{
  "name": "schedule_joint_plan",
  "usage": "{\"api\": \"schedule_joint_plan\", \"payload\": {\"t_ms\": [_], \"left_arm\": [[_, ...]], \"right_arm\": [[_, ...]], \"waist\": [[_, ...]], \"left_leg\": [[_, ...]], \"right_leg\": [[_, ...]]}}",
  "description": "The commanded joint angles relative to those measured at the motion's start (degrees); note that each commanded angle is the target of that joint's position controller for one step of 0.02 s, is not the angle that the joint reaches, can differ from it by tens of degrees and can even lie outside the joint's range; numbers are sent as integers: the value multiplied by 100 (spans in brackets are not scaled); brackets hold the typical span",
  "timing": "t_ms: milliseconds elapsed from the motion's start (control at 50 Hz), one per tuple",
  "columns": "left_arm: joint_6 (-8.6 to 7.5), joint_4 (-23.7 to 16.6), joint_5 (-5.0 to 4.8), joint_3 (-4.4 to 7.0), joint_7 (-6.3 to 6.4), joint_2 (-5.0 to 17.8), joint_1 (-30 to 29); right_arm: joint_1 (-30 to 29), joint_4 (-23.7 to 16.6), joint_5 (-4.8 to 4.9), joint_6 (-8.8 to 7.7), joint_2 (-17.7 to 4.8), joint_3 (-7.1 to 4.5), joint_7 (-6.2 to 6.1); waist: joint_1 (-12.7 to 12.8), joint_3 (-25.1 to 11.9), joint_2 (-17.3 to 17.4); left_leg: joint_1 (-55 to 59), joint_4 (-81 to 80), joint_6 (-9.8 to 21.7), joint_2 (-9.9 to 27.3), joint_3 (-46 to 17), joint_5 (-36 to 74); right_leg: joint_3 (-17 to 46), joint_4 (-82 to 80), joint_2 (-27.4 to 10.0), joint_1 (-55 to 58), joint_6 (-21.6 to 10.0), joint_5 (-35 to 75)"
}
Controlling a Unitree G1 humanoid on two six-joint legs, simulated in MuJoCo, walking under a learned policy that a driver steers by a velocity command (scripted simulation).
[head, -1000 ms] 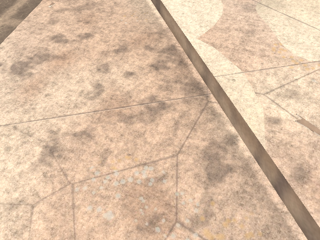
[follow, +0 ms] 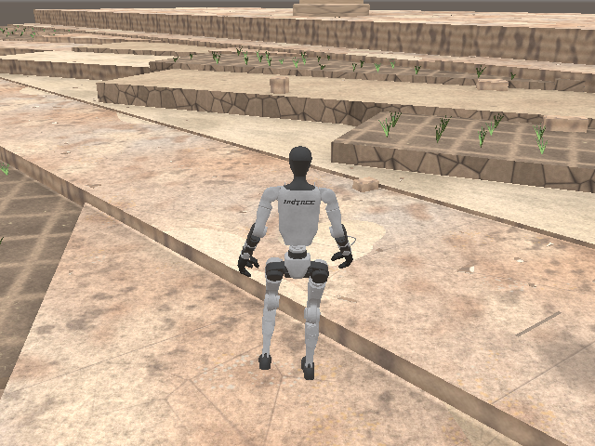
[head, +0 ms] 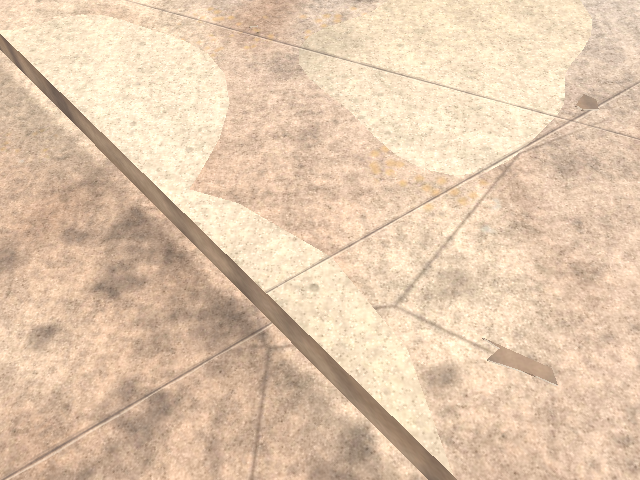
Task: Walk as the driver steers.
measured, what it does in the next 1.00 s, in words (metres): walks ahead: left foot, then right foot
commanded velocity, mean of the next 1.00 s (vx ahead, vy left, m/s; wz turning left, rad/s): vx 0.28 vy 0.00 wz -0.10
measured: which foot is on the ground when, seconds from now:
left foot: up 0.00-0.28, down 0.30-0.66, up 0.68-0.96, down 0.98-1.00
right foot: down 0.00-0.30, up 0.32-0.62, down 0.64-1.00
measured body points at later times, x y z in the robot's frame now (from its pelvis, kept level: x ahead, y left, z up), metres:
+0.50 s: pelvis +0.26 +0.04 +0.00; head +0.29 +0.04 +0.45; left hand +0.47 +0.27 -0.10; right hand +0.31 -0.24 -0.11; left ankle +0.32 +0.14 -0.74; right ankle +0.21 -0.09 -0.67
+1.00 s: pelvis +0.33 +0.06 -0.02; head +0.36 +0.08 +0.43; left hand +0.48 +0.34 -0.12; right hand +0.47 -0.22 -0.10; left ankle +0.34 +0.17 -0.74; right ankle +0.31 -0.10 -0.74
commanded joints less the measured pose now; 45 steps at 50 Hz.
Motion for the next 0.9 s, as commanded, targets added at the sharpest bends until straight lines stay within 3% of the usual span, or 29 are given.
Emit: {"api": "schedule_joint_plan", "payload": {"t_ms": [20, 100, 180, 240, 260, 280, 300, 320, 340, 360, 380, 400, 420, 460, 500, 520, 560, 580, 620, 640, 660, 680, 700, 720, 740, 760, 800, 860, 900], "left_arm": [[-150, -398, -13, 230, 129, 897, -173], [-93, -239, -82, 246, 239, 956, 97], [-41, -89, -106, 267, 279, 969, 406], [14, -93, -94, 281, 319, 923, 307], [31, -133, -82, 269, 319, 856, 203], [28, -198, -63, 201, 304, 657, 118], [12, -335, 40, 74, 284, 325, 165], [-38, -410, -108, -46, 279, 12, 1077], [-24, -183, -170, 42, 294, 612, 1201], [7, -212, -137, 125, 284, 892, 568], [35, -329, -41, 109, 309, 813, 92], [30, -448, 45, 113, 316, 745, -182], [53, -463, 43, 106, 304, 630, -168], [103, -389, 45, -23, 298, 196, 5], [136, -317, 165, -164, 271, -98, 138], [169, -254, 182, -186, 267, -106, 130], [236, -190, 159, -151, 260, 68, 13], [307, -141, 179, -148, 252, 36, 62], [347, -206, 206, -90, 259, 146, -208], [351, -320, 239, 3, 301, 474, -319], [368, -430, 309, 87, 381, 804, -304], [452, -381, 293, 162, 428, 905, -210], [488, -418, 265, 142, 428, 696, -348], [474, -443, 244, 161, 431, 636, -335], [445, -437, 240, 156, 444, 600, -333], [401, -446, 200, 149, 446, 562, -573], [343, -453, 142, 159, 458, 503, -1021], [395, -457, 140, 221, 513, 528, -1049], [442, -466, 136, 288, 525, 673, -899]], "right_arm": [[72, -379, -89, 51, -428, -127, -27], [-795, -585, -36, 54, -189, -19, 19], [-1341, -757, 62, -30, -282, -46, 106], [-1018, -721, 86, -81, -516, -160, 125], [-672, -637, 85, -109, -574, -213, 106], [-168, -541, 30, -140, -693, -289, 59], [625, -496, -85, -151, -981, -360, 10], [1010, -297, -135, -84, -1303, -432, 42], [1025, -300, 5, -63, -822, -355, 90], [764, -361, 26, -39, -497, -258, 73], [497, -361, -50, 10, -388, -184, 68], [262, -328, -82, 27, -301, -129, 68], [122, -290, -121, 19, -194, -69, 62], [-31, -117, -118, -34, -13, 16, 90], [-359, -43, -66, 26, -188, 9, 113], [-319, 2, -27, 90, -335, -28, 125], [-130, 89, 41, 200, -423, -28, 115], [-130, 103, 85, 260, -333, 19, 110], [33, 125, 171, 339, -356, 37, 115], [155, 115, 149, 336, -395, 27, 128], [336, 94, 49, 298, -256, 57, 165], [717, 103, 97, 310, -39, 121, 156], [560, 58, 165, 392, -163, 93, 114], [302, -48, 192, 492, -425, -14, 60], [306, -42, 191, 617, -555, -118, -4], [483, -37, 169, 752, -545, -168, -72], [592, -127, 141, 929, -329, -141, -151], [201, -405, 109, 940, 24, -17, -36], [96, -552, 166, 923, -69, -37, 84]], "waist": [[-227, -593, -205], [81, -387, -498], [266, -361, -624], [48, -432, -846], [-142, -555, -890], [-419, -900, -843], [-700, -1795, -247], [-291, -2423, 1738], [-387, -2177, 1243], [-541, -1401, 638], [-519, -1006, 229], [-389, -715, 139], [-211, -669, 201], [17, -747, 378], [195, -989, 587], [156, -1071, 726], [51, -1155, 651], [104, -1128, 640], [58, -880, 556], [10, -845, 288], [-119, -905, -345], [-208, -1166, -1122], [-78, -1070, -1247], [105, -875, -1287], [107, -723, -1141], [-75, -600, -1026], [-340, -440, -1046], [-209, -744, -1004], [-85, -1003, -1023]], "left_leg": [[-420, -601, -195, 87, -49, 536], [-101, -2405, -308, -264, 34, 2005], [338, -3334, -215, -540, -43, 2306], [618, -3626, 50, -498, -211, 1702], [1061, -3832, 180, -522, -103, 1657], [1954, -4053, 370, -394, -80, 1819], [3569, -3782, 713, 524, -907, 2031], [5309, -4219, 1699, 1772, -3434, 1357], [5084, -4452, 1716, 1870, -4054, -122], [4329, -4561, 1535, 1603, -3192, 129], [3671, -4583, 1468, 1384, -2476, 1262], [3083, -4571, 1494, 1216, -1934, 2682], [2676, -4565, 1439, 1030, -1411, 3802], [2201, -4579, 1378, 714, -708, 4993], [1788, -4550, 1389, 441, -198, 5860], [1696, -4560, 1415, 391, -139, 5916], [1851, -4442, 1409, 560, -366, 5380], [1880, -4276, 1333, 582, -446, 4900], [1638, -4136, 1009, 370, -666, 3167], [1397, -3982, 699, 191, -744, 1963], [671, -3350, 394, -178, -575, 390], [390, -2569, 173, -496, -163, -941], [281, -1818, -57, -471, 164, -1404], [-72, -706, -242, -449, 232, -1827], [-324, 345, -427, -440, 126, -2055], [-349, 819, -556, -338, -49, -1920], [-163, 555, -638, -188, -33, -1392], [462, -907, -579, -147, 372, -702], [737, -1565, -465, -158, 497, -434]], "right_leg": [[1614, -1184, -1488, 540, -1128, 2021], [1206, -1084, -1035, 288, -736, 1391], [1613, -742, -1145, 473, -563, 981], [2143, -173, -1357, 937, -387, 1125], [2173, 118, -1273, 953, -309, 1381], [1988, 781, -951, 795, -139, 1721], [1602, 2273, -607, 72, 72, 671], [913, 3944, 173, -1981, 463, -2439], [999, 4815, -322, -2582, 565, -2346], [931, 5035, -442, -2667, 656, -1856], [700, 5155, -544, -2499, 762, -1619], [677, 4987, -639, -2342, 822, -1495], [661, 4773, -744, -1969, 845, -1525], [498, 3789, -792, -1356, 908, -1411], [114, 2628, -703, -372, 1041, -1199], [-35, 2217, -596, 17, 1084, -928], [-37, 1567, -531, 333, 1029, -267], [-114, 1117, -496, 535, 948, 23], [-97, -28, -436, 1009, 733, 968], [286, -138, -805, 1386, 593, 1675], [807, 171, -1591, 2084, 233, 3365], [1321, 83, -2371, 2045, -443, 3258], [1675, -218, -2675, 1653, -834, 2577], [1833, -395, -2773, 1427, -1011, 2321], [1752, -476, -2823, 1185, -1093, 2442], [1432, -485, -2773, 875, -1005, 2436], [719, -477, -2410, 446, -651, 2289], [-6, -204, -2111, 554, -464, 2819], [9, -42, -2301, 828, -501, 2894]]}}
